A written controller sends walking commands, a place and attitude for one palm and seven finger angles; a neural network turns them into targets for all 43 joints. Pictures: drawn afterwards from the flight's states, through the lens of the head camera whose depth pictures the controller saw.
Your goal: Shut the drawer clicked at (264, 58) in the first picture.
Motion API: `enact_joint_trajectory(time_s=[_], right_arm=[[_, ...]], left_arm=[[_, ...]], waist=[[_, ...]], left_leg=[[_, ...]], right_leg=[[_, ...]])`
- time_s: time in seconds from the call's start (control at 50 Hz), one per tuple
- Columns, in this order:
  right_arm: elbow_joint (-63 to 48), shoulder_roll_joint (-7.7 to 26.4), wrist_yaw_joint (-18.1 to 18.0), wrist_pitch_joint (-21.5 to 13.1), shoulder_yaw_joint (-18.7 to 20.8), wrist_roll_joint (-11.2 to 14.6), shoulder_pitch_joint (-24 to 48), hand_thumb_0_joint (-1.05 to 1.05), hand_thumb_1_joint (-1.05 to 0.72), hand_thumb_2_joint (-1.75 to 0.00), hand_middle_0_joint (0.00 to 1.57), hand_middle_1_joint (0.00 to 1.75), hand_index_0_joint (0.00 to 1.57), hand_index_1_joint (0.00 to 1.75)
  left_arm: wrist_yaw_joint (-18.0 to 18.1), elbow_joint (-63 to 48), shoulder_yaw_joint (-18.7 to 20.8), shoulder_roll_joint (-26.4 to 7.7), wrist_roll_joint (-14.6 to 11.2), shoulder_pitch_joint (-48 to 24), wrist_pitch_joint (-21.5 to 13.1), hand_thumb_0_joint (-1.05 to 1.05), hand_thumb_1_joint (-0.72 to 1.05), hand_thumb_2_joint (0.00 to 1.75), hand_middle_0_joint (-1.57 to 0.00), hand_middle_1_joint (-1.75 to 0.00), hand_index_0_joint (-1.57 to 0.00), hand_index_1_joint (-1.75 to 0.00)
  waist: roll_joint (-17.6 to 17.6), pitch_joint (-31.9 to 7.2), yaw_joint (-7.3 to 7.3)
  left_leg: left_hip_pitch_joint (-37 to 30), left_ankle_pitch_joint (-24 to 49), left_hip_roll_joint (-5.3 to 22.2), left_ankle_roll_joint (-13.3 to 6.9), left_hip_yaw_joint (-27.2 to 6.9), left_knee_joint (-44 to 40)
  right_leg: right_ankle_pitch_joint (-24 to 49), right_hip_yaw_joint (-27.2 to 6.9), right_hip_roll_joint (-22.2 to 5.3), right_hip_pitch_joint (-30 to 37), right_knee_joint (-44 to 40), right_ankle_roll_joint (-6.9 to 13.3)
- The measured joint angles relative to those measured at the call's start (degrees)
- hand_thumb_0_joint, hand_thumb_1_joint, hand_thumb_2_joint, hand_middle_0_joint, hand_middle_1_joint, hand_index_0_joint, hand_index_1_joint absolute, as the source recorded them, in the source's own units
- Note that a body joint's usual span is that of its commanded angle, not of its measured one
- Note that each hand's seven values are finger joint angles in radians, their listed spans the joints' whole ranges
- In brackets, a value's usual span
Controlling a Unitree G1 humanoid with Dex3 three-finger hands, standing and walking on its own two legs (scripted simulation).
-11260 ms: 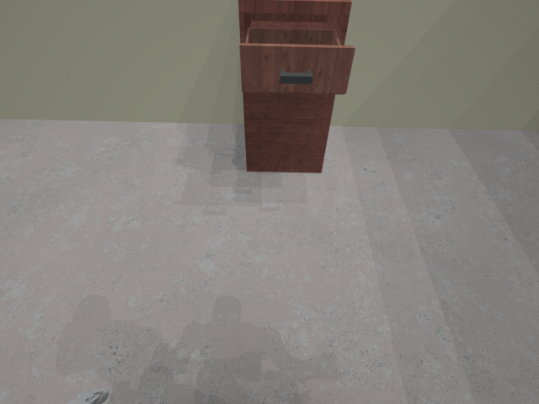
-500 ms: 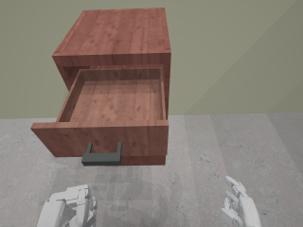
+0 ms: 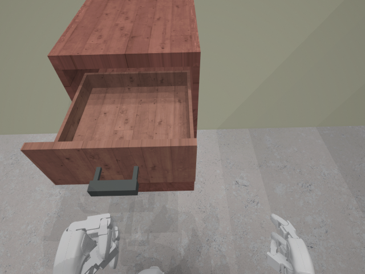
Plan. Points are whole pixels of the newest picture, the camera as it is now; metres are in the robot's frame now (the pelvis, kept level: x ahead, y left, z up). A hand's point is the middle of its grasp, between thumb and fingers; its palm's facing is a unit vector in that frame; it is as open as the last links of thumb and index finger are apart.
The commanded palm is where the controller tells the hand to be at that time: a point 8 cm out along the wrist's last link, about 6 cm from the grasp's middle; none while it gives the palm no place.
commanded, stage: bring the fist close to the handle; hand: left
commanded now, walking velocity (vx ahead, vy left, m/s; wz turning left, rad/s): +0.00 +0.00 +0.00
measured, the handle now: (115, 179) +0.32 +0.18 +0.02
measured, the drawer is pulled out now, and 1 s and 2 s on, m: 0.29 0.29 0.21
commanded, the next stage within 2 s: push the drawer shut in 0.98 s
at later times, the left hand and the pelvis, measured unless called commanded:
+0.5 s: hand (120, 231) +0.20 +0.14 +0.03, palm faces +0.04 -1.00 -0.01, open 3.3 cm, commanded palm +0.18 +0.19 +0.03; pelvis -0.01 +0.01 -0.02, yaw -1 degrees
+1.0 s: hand (127, 228) +0.21 +0.13 +0.01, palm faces +0.02 -1.00 +0.00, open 3.3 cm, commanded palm +0.19 +0.19 +0.02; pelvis +0.00 +0.02 -0.03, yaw -1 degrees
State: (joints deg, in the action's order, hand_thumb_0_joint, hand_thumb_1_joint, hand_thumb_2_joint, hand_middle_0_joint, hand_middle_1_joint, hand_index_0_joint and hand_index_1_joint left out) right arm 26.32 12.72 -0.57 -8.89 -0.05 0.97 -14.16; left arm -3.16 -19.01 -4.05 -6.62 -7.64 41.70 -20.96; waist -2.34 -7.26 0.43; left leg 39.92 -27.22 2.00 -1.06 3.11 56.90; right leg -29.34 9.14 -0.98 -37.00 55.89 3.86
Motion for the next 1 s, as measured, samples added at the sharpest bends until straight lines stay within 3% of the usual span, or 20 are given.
enact_joint_trajectory(time_s=[0.1,0.28,0.44,0.64,0.82,1.0], right_arm=[[0.20,-0.11,-0.13,0.72,0.29,-0.14,0.15,0.01,-0.91,-0.90,0.20,0.30,0.20,0.30],[0.99,0.11,0.04,0.19,0.21,-0.70,1.57,0.01,-0.91,-0.90,0.20,0.30,0.20,0.30],[0.72,-0.19,0.00,1.07,-0.17,-0.83,1.64,0.01,-0.91,-0.90,0.20,0.30,0.20,0.30],[0.38,-0.06,0.63,2.15,-0.56,-1.53,1.05,0.01,-0.91,-0.90,0.20,0.30,0.20,0.30],[-0.18,-0.11,0.77,3.35,-0.58,-1.42,0.69,0.01,-0.91,-0.90,0.20,0.30,0.20,0.30],[-1.53,-0.22,0.81,4.19,-0.89,-1.46,1.04,0.01,-0.91,-0.90,0.20,0.30,0.20,0.30]], left_arm=[[0.09,2.64,0.52,-0.31,-0.10,-0.67,-0.66,0.02,0.90,0.90,-1.39,-1.60,-1.40,-1.60],[0.37,6.36,1.72,-0.35,-0.50,-5.69,-5.33,0.02,0.90,0.90,-1.40,-1.60,-1.40,-1.60],[0.95,9.80,1.38,-0.61,-0.17,-11.36,-2.98,0.02,0.90,0.90,-1.39,-1.60,-1.40,-1.60],[3.43,13.09,0.33,0.51,1.45,-15.23,-3.14,0.02,0.90,0.90,-1.39,-1.60,-1.40,-1.60],[5.52,10.10,0.04,-0.31,1.53,-13.88,-3.10,0.02,0.90,0.90,-1.39,-1.60,-1.40,-1.60],[5.12,11.11,-2.22,0.57,2.93,-13.80,-1.50,0.02,0.90,0.90,-1.39,-1.60,-1.40,-1.60]], waist=[[0.48,0.04,-0.14],[0.47,-0.32,-0.34],[0.31,-0.83,-0.84],[0.54,-1.70,-1.29],[0.08,-1.70,-1.07],[0.42,-1.93,-1.03]], left_leg=[[1.47,-0.24,0.05,-0.03,0.17,0.87],[7.35,-1.50,0.33,-0.23,-0.39,5.47],[10.63,-2.43,0.42,-0.65,-0.19,7.97],[13.75,-3.25,0.27,-1.20,0.33,9.99],[13.38,-3.49,0.16,-1.47,0.25,9.80],[13.58,-3.65,-0.02,-1.64,0.48,9.76]], right_leg=[[-0.26,-0.19,-0.04,-1.60,1.02,0.03],[-1.36,0.33,-0.13,-6.98,5.01,0.10],[-2.01,0.08,-0.25,-10.24,7.32,-0.18],[-2.67,-0.46,-0.59,-13.54,9.46,-0.62],[-2.67,-0.44,-0.60,-12.96,8.89,-0.98],[-2.85,-0.71,-0.76,-13.29,9.03,-1.15]])
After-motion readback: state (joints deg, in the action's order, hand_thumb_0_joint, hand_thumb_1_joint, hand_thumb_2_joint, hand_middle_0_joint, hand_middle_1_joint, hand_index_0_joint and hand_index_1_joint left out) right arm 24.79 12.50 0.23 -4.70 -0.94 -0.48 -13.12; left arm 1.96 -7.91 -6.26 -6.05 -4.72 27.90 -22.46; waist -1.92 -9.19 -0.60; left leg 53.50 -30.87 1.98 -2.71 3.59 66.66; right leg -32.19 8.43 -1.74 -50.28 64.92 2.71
